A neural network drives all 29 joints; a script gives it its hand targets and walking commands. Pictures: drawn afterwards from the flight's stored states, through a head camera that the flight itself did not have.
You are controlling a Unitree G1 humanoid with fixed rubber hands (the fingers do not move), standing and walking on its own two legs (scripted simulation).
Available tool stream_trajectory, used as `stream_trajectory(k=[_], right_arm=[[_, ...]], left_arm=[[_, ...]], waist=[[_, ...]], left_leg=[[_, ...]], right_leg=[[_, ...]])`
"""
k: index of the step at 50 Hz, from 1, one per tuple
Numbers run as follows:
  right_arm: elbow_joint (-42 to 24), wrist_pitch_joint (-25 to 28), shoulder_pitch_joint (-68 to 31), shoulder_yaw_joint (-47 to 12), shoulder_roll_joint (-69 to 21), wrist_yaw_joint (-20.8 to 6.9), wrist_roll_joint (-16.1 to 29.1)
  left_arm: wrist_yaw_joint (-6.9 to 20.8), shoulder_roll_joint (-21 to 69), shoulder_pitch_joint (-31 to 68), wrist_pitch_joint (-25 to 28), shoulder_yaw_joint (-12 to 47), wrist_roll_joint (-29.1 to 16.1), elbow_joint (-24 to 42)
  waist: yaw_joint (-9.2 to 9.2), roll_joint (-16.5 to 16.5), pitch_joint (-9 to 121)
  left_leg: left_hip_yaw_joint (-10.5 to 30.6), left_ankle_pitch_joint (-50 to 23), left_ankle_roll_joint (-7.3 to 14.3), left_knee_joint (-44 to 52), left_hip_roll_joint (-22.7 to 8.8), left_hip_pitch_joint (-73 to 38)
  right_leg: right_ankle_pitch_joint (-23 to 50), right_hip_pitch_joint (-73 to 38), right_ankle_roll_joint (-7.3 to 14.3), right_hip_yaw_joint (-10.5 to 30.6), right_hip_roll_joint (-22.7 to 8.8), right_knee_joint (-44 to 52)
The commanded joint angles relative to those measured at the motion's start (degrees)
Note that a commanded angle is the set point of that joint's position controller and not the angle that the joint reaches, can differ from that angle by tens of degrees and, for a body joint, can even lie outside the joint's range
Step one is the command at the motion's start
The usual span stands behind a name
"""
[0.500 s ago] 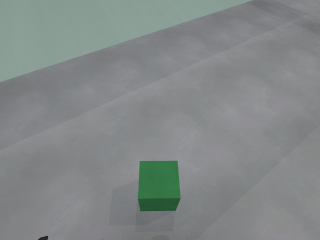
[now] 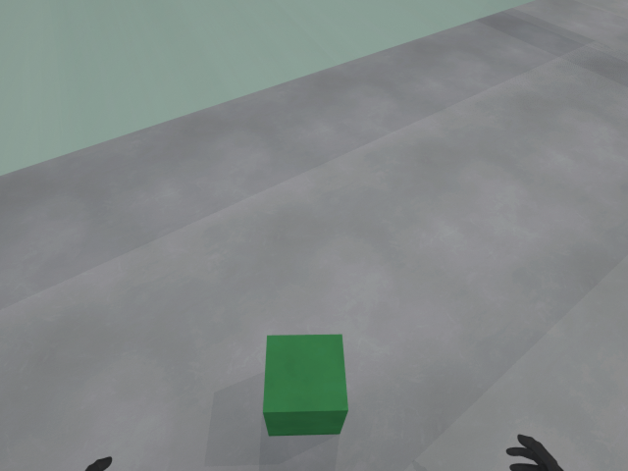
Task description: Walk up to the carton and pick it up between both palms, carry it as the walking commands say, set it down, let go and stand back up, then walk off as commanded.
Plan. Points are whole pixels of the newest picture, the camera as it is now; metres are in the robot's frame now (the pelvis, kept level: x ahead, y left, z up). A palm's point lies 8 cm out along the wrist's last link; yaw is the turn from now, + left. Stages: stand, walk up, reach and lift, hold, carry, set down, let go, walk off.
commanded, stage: walk up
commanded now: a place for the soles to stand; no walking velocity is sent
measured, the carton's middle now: (304, 386) +0.43 +0.01 -0.65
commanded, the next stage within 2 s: reach and lift in 0.96 s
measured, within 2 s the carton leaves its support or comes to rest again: neither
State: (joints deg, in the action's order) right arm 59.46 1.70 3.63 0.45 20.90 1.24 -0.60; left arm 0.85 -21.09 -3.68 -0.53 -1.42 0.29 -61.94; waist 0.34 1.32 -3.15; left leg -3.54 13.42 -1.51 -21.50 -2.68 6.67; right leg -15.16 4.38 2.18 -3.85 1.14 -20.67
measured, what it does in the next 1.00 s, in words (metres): stands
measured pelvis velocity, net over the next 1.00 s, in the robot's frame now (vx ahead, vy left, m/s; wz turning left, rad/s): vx -0.02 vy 0.02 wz -0.04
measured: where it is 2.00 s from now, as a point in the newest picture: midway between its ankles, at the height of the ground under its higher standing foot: outside the picture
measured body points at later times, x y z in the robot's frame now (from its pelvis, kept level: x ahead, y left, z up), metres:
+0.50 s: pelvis -0.01 +0.01 +0.00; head +0.00 +0.02 +0.45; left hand +0.09 +0.31 -0.13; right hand +0.06 -0.31 -0.11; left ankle -0.02 +0.13 -0.74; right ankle -0.04 -0.09 -0.74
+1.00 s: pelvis -0.02 +0.02 +0.00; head +0.00 +0.03 +0.45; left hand +0.09 +0.32 -0.13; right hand +0.06 -0.30 -0.11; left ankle -0.02 +0.13 -0.74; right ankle -0.04 -0.09 -0.75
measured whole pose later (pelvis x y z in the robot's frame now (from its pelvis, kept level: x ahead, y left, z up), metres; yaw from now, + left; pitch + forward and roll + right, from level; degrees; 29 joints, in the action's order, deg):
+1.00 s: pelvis -0.02 +0.02 +0.00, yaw -2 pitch -1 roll +0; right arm 56.1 -0.9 8.4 2.9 21.2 -0.2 -1.0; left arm 1.8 -20.8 -6.1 -2.8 -2.9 1.6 -58.6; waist -0.3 1.8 -2.8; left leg -5.7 12.1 -0.2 -21.1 -1.9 7.6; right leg -13.1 6.7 0.8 -1.4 0.2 -21.2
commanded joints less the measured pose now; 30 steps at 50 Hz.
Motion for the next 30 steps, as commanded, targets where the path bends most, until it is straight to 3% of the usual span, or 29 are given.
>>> stream_trajectory(k=[1,3,5,11,22,30], right_arm=[[-2.4,0.7,-0.4,2.6,11.7,0.6,-0.1],[-2.3,0.7,-0.2,2.5,11.2,0.5,-0.1],[-2.2,0.8,-0.2,2.6,11.5,0.5,-0.2],[-1.4,1.0,0.5,2.6,11.6,0.4,-0.2],[-1.2,1.2,1.7,2.7,12.2,0.3,-0.4],[-1.3,1.4,1.8,2.8,12.2,0.2,-0.4]], left_arm=[[-0.5,-11.5,0.6,0.7,-2.0,0.1,2.2],[-0.5,-11.7,1.0,0.8,-2.2,0.2,2.2],[-0.3,-11.7,1.1,0.8,-2.0,0.3,2.3],[-0.2,-11.8,1.8,0.9,-2.0,0.3,2.1],[0.0,-11.5,1.4,0.8,-1.8,0.5,1.7],[0.1,-11.4,1.2,0.7,-1.8,0.5,1.7]], waist=[[-0.38,-0.9,6.5],[-0.30,1.2,6.0],[-0.45,-0.3,5.5],[-0.58,0.4,5.7],[-0.51,-1.5,4.3],[-0.48,-0.8,4.1]], left_leg=[[2.5,-20.1,3.0,0.7,-5.3,-2.8],[2.7,-18.3,3.0,1.3,-5.2,-2.6],[2.5,-17.3,3.0,1.6,-5.2,-2.8],[3.0,-16.7,3.0,2.8,-5.5,-3.4],[3.5,-14.1,3.3,4.4,-6.0,-2.7],[3.9,-12.9,3.3,4.9,-6.2,-2.6]], right_leg=[[23.8,-1.7,-1.0,5.9,-8.6,2.4],[21.7,-1.2,-1.0,6.0,-8.4,3.0],[20.0,-0.7,-0.9,6.4,-8.4,3.4],[17.6,0.0,-0.8,6.8,-8.2,3.8],[13.7,0.9,-0.7,7.3,-7.8,4.4],[12.4,1.5,-0.7,7.6,-7.8,4.5]])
